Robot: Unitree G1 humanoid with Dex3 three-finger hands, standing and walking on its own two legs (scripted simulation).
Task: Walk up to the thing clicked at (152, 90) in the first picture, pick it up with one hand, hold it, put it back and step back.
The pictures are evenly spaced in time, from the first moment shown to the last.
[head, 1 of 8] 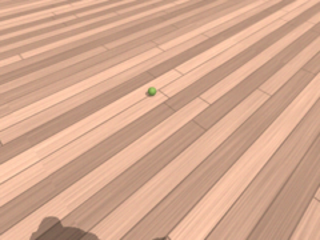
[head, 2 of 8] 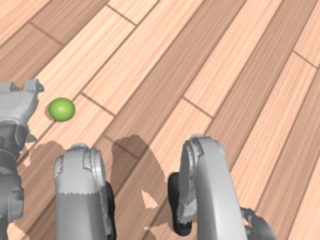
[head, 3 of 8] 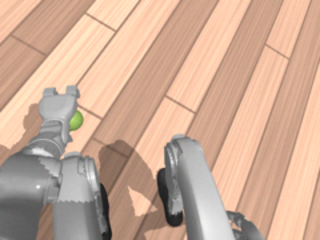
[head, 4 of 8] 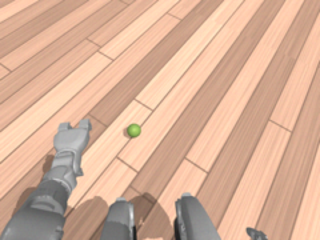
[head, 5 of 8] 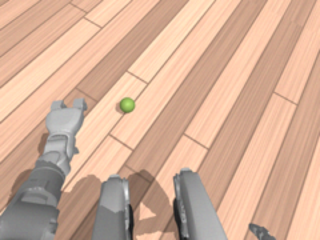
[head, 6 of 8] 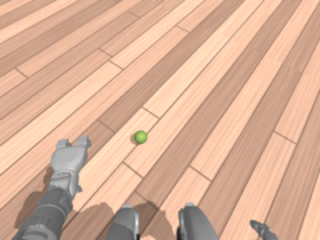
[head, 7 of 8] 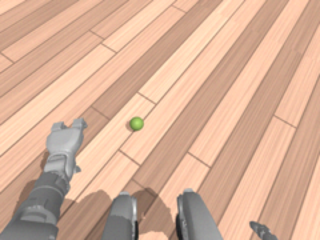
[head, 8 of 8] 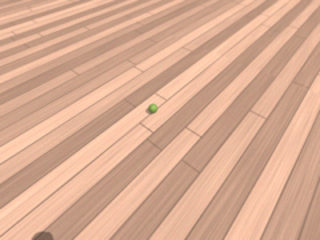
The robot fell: no
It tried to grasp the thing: yes
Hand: left
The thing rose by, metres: 0.00
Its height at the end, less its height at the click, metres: +0.00
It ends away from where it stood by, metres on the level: 0.26
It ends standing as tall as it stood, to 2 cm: yes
